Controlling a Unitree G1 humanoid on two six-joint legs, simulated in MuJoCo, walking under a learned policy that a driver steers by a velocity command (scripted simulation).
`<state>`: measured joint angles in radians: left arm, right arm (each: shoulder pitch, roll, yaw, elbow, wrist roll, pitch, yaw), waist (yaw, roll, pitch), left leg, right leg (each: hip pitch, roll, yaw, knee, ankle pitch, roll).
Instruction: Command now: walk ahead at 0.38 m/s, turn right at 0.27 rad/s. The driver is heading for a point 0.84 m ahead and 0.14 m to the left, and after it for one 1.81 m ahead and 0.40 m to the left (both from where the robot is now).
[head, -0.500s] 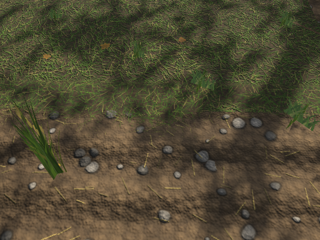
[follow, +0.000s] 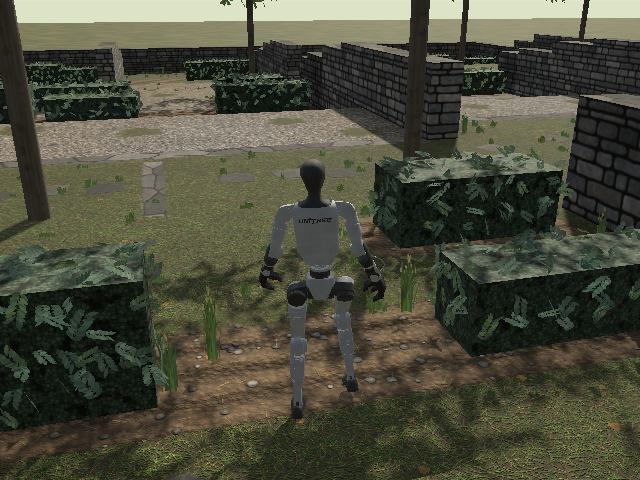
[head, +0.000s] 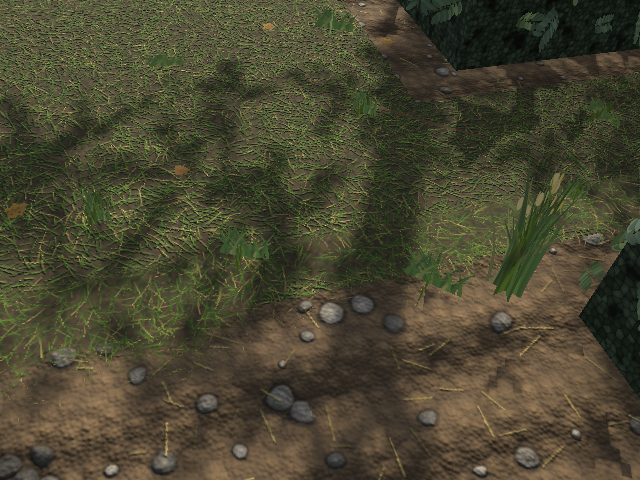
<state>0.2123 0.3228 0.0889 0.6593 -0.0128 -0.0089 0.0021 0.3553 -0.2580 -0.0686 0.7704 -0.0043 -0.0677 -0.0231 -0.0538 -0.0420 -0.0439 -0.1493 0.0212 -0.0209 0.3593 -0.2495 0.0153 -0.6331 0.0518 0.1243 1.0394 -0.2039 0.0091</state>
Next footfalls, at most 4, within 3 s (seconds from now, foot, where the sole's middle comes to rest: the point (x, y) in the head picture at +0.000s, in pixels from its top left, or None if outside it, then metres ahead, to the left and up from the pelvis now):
0.24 right None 0.21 -0.17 -0.79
0.74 left None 0.48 0.13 -0.79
1.28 right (274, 352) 0.85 0.04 -0.79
1.78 left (180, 332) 0.91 0.27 -0.79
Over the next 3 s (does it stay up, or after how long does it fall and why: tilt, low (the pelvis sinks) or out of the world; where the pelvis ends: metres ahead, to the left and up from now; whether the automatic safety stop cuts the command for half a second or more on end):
stays up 0.83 0.19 -0.01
